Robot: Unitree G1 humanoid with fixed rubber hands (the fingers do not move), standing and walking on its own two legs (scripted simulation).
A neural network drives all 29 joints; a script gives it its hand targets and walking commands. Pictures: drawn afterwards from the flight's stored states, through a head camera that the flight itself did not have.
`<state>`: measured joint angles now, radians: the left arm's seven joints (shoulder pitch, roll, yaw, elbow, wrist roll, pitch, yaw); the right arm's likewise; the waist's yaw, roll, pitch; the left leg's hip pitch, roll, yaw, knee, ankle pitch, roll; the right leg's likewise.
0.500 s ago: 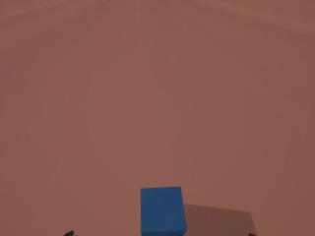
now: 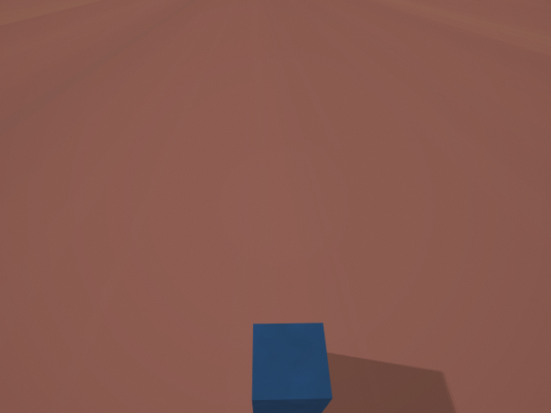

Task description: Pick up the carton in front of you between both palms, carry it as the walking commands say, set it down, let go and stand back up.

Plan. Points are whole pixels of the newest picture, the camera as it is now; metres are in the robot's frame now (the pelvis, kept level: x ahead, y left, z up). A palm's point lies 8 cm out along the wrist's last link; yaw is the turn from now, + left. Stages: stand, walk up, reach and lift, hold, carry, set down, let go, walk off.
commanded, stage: stand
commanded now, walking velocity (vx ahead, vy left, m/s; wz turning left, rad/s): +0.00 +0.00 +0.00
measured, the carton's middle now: (287, 371) +0.34 -0.04 -0.64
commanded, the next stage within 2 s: none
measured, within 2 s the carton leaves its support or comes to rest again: neither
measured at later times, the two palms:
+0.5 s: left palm out of the picture -0.08 +0.22 -0.14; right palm out of the picture -0.04 -0.23 -0.13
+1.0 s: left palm out of the picture -0.11 +0.19 -0.14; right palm out of the picture -0.07 -0.23 -0.13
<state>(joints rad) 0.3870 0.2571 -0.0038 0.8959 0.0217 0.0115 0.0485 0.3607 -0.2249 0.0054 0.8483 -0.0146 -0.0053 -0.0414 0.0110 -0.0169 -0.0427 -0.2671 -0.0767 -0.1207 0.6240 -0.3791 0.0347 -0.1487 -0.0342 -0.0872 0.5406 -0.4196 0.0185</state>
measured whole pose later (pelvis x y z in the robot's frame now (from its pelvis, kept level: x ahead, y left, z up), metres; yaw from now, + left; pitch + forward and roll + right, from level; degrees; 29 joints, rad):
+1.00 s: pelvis -0.04 -0.02 +0.01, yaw +1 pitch -1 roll +0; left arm 0.40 0.15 -0.03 1.16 0.02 0.00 0.05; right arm 0.35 -0.12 0.04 1.14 0.00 0.01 -0.05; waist 0.01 -0.01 0.01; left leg -0.23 -0.05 -0.14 0.51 -0.27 -0.01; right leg -0.12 -0.01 -0.11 0.47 -0.33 -0.02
